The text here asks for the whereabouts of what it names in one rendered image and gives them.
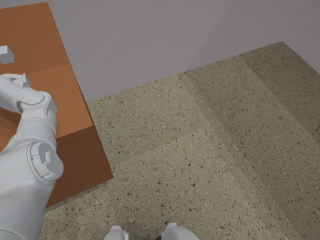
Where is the tap lever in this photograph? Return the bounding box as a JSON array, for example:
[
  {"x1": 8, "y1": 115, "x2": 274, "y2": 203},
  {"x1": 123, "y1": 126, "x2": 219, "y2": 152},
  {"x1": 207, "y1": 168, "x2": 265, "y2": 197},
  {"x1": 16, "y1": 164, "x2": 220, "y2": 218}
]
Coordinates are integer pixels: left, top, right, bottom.
[{"x1": 0, "y1": 45, "x2": 14, "y2": 64}]

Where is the left robot hand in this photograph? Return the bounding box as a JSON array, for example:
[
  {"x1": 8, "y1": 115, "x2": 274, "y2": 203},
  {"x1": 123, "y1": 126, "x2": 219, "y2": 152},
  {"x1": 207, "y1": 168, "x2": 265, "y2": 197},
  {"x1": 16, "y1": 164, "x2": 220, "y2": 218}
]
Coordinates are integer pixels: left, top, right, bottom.
[{"x1": 0, "y1": 73, "x2": 31, "y2": 113}]

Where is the left robot shin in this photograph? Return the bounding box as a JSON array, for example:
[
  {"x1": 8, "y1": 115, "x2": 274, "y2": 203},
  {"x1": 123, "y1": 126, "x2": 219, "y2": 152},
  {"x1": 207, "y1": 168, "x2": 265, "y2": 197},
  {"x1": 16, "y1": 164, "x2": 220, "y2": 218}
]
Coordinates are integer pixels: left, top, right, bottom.
[{"x1": 110, "y1": 225, "x2": 122, "y2": 231}]

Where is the robot left forearm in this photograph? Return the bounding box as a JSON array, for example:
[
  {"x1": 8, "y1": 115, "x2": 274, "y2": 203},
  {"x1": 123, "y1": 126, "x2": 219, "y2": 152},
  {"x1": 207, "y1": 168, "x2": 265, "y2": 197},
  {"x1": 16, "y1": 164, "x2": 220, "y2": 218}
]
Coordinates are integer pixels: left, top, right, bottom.
[{"x1": 0, "y1": 87, "x2": 58, "y2": 156}]

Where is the robot right thigh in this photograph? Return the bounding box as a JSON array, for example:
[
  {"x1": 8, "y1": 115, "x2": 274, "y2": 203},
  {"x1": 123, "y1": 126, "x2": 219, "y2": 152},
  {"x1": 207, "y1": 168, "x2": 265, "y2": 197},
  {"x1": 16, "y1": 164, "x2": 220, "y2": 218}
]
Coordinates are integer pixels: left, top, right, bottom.
[{"x1": 161, "y1": 226, "x2": 199, "y2": 240}]

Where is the left robot upper arm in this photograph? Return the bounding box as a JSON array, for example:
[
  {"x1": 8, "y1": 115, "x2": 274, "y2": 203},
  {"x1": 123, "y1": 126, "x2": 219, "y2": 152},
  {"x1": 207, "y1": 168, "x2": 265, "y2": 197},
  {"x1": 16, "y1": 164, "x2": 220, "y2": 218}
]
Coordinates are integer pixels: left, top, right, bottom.
[{"x1": 0, "y1": 141, "x2": 64, "y2": 240}]

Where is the counter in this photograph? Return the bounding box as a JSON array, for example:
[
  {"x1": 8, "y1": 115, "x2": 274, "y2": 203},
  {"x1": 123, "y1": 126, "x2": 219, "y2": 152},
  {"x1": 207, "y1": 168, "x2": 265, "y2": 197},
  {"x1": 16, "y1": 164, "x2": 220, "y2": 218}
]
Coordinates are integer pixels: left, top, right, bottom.
[{"x1": 0, "y1": 2, "x2": 114, "y2": 208}]

